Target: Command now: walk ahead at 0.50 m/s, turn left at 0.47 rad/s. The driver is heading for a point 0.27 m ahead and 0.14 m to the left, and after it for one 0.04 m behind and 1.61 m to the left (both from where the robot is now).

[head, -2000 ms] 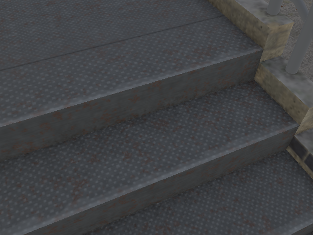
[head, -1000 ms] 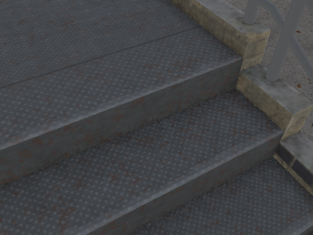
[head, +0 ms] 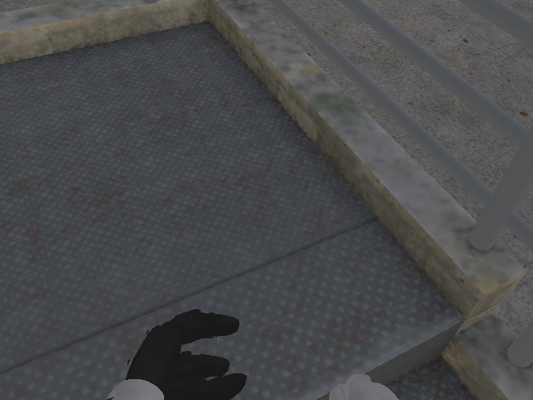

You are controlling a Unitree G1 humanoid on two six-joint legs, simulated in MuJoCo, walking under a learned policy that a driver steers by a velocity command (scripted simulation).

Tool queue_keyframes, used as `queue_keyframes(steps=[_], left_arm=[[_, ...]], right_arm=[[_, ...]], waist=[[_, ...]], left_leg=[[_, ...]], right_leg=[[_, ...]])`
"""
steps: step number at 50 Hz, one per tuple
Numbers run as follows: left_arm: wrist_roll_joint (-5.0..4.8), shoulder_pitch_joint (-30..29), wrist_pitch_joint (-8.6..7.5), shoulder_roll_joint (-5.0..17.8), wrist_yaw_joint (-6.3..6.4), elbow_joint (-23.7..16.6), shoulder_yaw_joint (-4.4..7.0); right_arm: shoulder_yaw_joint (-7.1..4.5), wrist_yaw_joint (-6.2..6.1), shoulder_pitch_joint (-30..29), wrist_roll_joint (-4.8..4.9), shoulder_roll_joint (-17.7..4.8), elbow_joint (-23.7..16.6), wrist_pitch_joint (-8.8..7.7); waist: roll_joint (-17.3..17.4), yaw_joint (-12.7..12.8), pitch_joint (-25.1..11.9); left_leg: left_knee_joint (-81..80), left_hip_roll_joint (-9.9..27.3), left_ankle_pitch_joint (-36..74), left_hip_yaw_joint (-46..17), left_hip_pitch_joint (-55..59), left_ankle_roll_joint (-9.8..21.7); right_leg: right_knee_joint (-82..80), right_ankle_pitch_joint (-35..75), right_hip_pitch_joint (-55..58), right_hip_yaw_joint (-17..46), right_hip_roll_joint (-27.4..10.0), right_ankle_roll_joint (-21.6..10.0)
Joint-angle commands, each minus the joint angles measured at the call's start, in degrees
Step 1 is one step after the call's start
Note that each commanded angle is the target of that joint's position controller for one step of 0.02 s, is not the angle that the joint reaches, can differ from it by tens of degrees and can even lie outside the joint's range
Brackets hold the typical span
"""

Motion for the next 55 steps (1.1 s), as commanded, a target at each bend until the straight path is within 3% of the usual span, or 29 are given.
queue_keyframes(steps=[1, 2, 3, 4, 5, 6, 7, 9, 10, 13, 15, 18, 23, 25, 27, 28, 30, 31, 33, 36, 39, 42, 43, 44, 48, 50, 51, 52, 55], left_arm=[[-0.55, -5.6, 0.18, 7.1, -0.25, -5.5, 2.74], [-1.12, 0.5, 0.15, 7.9, 1.04, -3.9, 3.46], [-1.25, 17.1, -0.97, 9.7, 1.92, 1.0, 4.48], [-1.1, 33.6, -1.58, 12.9, 2.72, 6.8, 5.16], [-0.04, 39.7, -1.96, 15.1, 3.34, 9.7, 6.79], [-1.07, 31.9, -4.79, 15.7, 3.49, 11.5, 6.83], [-1.93, 24.1, -5.82, 13.1, 2.71, 12.3, 6.54], [-1.07, 16.2, -6.52, -1.4, 0.74, 16.0, 2.34], [-1.19, 15.8, -7.27, -3.3, 1.2, 16.5, 1.98], [-0.02, 15.0, -9.0, -2.4, 3.54, 17.8, 3.22], [2.7, 19.5, -9.32, 0.5, 4.17, 20.6, 3.31], [4.59, 24.1, -8.64, 6.0, 3.46, 21.3, 3.61], [0.14, 26.8, -9.83, 14.1, 2.53, 15.2, 5.77], [-0.83, 29.2, -10.9, 16.8, 3.1, 14.5, 7.06], [-1.24, 33.0, -10.32, 16.4, 3.34, 12.9, 7.68], [-1.09, 34.6, -10.55, 16.2, 3.77, 12.0, 7.95], [-2.35, 16.3, -9.29, 12.1, 2.83, 3.4, 8.19], [-2.81, 18.0, -8.3, 12.3, 1.65, 4.4, 8.53], [-1.69, 21.8, -8.44, 9.5, 2.49, 6.6, 7.8], [-0.33, 21.9, -7.9, 8.6, 4.55, 7.5, 6.48], [-1.45, 17.4, -7.81, 14.4, 6.08, 6.4, 7.43], [-2.29, 10.5, -7.44, 13.9, 5.59, 2.2, 6.94], [-4.2, 9.2, -4.58, 8.3, 8.13, -0.9, 5.09], [-4.93, 10.8, -3.25, 7.1, 9.04, 0.1, 4.85], [-3.77, 20.0, -3.24, 11.1, 9.71, 2.1, 7.21], [-2.83, 22.9, -3.53, 13.6, 9.36, 2.7, 8.97], [-2.57, 23.9, -2.75, 16.4, 9.35, 1.0, 9.56], [-0.56, 20.3, -3.04, 18.9, 9.4, -2.9, 10.16], [-2.94, 12.6, -2.48, 12.3, 9.85, -5.8, 8.44]], right_arm=[[-4.25, 0.21, -1.7, 2.53, -18.5, -4.2, -2.49], [-6.61, 0.72, -1.6, 1.04, -22.5, -3.9, -1.61], [-5.8, 0.34, 3.2, -3.19, -14.9, -4.1, -1.76], [-4.35, 0.98, 5.1, -4.74, -7.8, -6.2, -1.0], [-6.67, 1.79, -5.2, 0.66, -11.3, -4.5, 0.27], [-7.3, 1.47, -10.8, 2.1, -10.2, -6.4, -0.05], [-7.35, 0.43, -13.4, 1.67, -8.3, -6.6, -0.38], [-6.06, -1.69, -21.4, 2.18, -6.3, -11.2, 1.43], [-5.5, -1.76, -23.4, 1.34, -4.9, -12.9, 2.78], [-3.36, -1.4, -27.1, 2.62, -0.7, -16.8, 4.7], [-2.33, -1.09, -33.0, 3.53, -1.7, -19.7, 4.51], [-2.37, -2.05, -42.0, 4.07, -9.0, -25.4, 4.54], [-1.54, -1.53, -46.0, 2.15, -7.1, -25.3, 7.61], [-2.18, -1.7, -42.3, 2.91, -8.2, -25.5, 5.11], [-3.14, -3.26, -38.4, 3.3, -12.8, -25.1, 3.81], [-4.32, -4.48, -34.3, 3.91, -16.3, -25.1, 3.44], [-8.31, -6.98, -19.5, 0.5, -26.5, -24.0, 3.82], [-9.75, -7.45, -20.9, 1.44, -28.7, -22.7, 2.21], [-7.53, -6.77, -32.9, 3.91, -19.5, -22.9, 0.66], [-4.94, -6.75, -41.5, 4.79, -11.8, -23.0, -0.06], [-5.8, -7.52, -40.0, 3.36, -14.4, -24.1, -1.21], [-7.58, -7.27, -32.5, 3.37, -18.7, -24.1, -1.93], [-8.08, -10.39, -31.3, 5.51, -17.4, -25.4, 2.55], [-8.23, -10.9, -33.1, 5.23, -18.6, -27.1, 4.16], [-8.58, -10.3, -35.3, 4.84, -17.5, -31.8, 5.31], [-8.49, -9.55, -32.6, 6.34, -14.8, -30.7, 5.39], [-7.68, -9.56, -30.0, 5.05, -10.8, -30.0, 5.13], [-7.89, -8.75, -27.1, 4.21, -13.4, -32.6, 3.93], [-8.65, -9.79, -29.8, 4.73, -17.2, -32.2, 6.36]], waist=[[9.9, 9.5, -0.4], [11.3, 11.5, -4.8], [-4.3, 13.2, -22.3], [-19.9, 15.2, -32.5], [-20.0, 20.8, -17.6], [-10.1, 16.1, -2.4], [-7.7, 11.8, -1.4], [3.0, 4.4, -3.2], [2.5, 1.9, -2.0], [-4.0, -1.8, 3.2], [-4.4, -0.7, 3.8], [-1.0, 0.5, 1.0], [-9.6, 3.5, 2.0], [-10.1, 2.0, 0.6], [-7.4, 3.3, -6.4], [-2.9, 3.7, -12.5], [10.6, -4.1, -16.0], [8.8, -2.7, -12.6], [2.5, 4.5, -3.3], [-4.0, 10.9, -2.0], [-4.8, 8.6, -5.2], [-2.0, 5.0, -3.5], [-0.6, 5.2, -0.9], [1.7, 5.9, 0.2], [6.8, 8.5, 1.0], [-1.2, 9.6, 2.0], [-12.7, 7.9, 1.5], [-23.7, 4.1, -1.9], [-9.0, 3.2, 4.5]], left_leg=[[4.4, 11.0, 100.9, -2.3, -4.7, 7.9], [11.2, 11.4, 109.5, -2.1, -4.1, 5.9], [32.2, 9.1, 91.6, -4.2, -17.9, 3.6], [49.0, -3.8, 28.2, -7.0, -35.3, 2.9], [89.3, -6.9, 18.7, -12.2, -44.2, 1.4], [105.2, -4.9, 23.2, -11.8, -55.0, 1.8], [112.9, -4.8, 19.1, -8.9, -57.0, 2.6], [113.1, -1.8, 19.7, -7.4, -59.9, 7.7], [108.8, -0.3, 16.5, -5.3, -61.0, 8.7], [110.8, 2.1, 3.0, -0.5, -65.1, 10.1], [115.8, 1.3, 1.7, 2.8, -70.2, 12.2], [98.6, 3.2, 8.2, 3.9, -70.6, 10.5], [71.9, 0.8, -6.8, 13.4, -59.2, 1.1], [62.8, -3.3, -5.4, 13.3, -54.2, 1.3], [56.4, -3.5, 22.8, 4.4, -39.1, 8.3], [51.1, -1.7, 23.2, -5.8, -24.6, 11.8], [17.8, 8.0, 3.3, -41.1, -9.1, 17.4], [14.9, 7.3, -4.8, -42.9, -13.5, 15.5], [19.5, 2.2, -17.2, -33.3, -27.9, 11.1], [19.5, -1.7, -6.8, -25.6, -36.1, 10.2], [18.3, -1.4, 3.8, -18.6, -31.5, 8.7], [12.4, 2.2, 7.4, -18.0, -26.4, 8.0], [12.8, -1.4, 4.3, -21.0, -29.8, 7.8], [10.2, -1.8, 3.8, -17.1, -30.9, 6.1], [11.5, 0.2, -1.5, -18.5, -32.2, 5.9], [26.7, -5.9, -10.0, -11.5, -40.9, 1.2], [44.4, -12.1, -14.8, -1.0, -47.8, -2.2], [52.4, -8.6, -14.6, -1.2, -51.1, -3.7], [65.9, -3.7, -3.6, 1.4, -49.0, -6.5]], right_leg=[[-19.0, -6.1, 33.5, -3.2, 8.3, 2.9], [-26.4, -5.8, 45.3, 0.5, 9.2, 2.1], [-25.9, 21.8, 76.1, 17.1, -0.6, -7.3], [-48.4, 12.4, 94.6, 51.1, -16.4, -18.3], [-61.6, -10.7, 76.0, 66.8, -19.5, -16.7], [-63.1, -23.5, 62.1, 60.7, -17.2, -11.4], [-61.2, -14.0, 57.8, 51.7, -17.7, -11.7], [-59.9, 9.8, 56.0, 31.4, -16.2, -5.9], [-59.8, 17.9, 55.4, 23.2, -14.4, -4.4], [-66.0, 21.9, 50.9, 5.7, -10.2, -1.6], [-67.9, 15.5, 51.1, 1.5, -7.5, -1.1], [-71.7, 18.1, 55.6, -1.5, -7.4, 0.2], [-75.0, 47.8, 67.5, -5.9, -13.5, -1.6], [-67.5, 66.0, 76.8, -6.2, -16.2, -1.2], [-55.3, 71.9, 73.2, -7.1, -11.8, 1.6], [-48.0, 59.1, 61.0, -4.9, -6.4, 5.1], [-7.9, -9.8, 35.5, 9.9, 6.8, 10.9], [8.0, -4.1, 28.4, 22.8, 7.7, 10.3], [19.0, 1.7, 22.4, 26.2, 8.2, 10.2], [14.7, 0.0, 23.1, 23.4, 5.7, 9.4], [4.8, -2.4, 24.0, 20.6, 3.3, 14.8], [-14.6, -17.9, 30.7, 15.2, 1.5, 18.5], [-24.4, -13.9, 35.3, 14.7, 2.5, 14.4], [-30.6, -13.1, 39.9, 11.7, 5.1, 13.6], [-44.3, -5.3, 52.2, 12.7, 6.1, 12.8], [-56.4, 0.0, 66.0, 19.4, -0.9, 9.6], [-60.2, 11.1, 70.2, 30.6, -12.7, 5.5], [-68.5, 3.7, 66.5, 51.7, -20.5, -3.1], [-66.4, -10.4, 57.7, 32.4, -9.3, 0.0]])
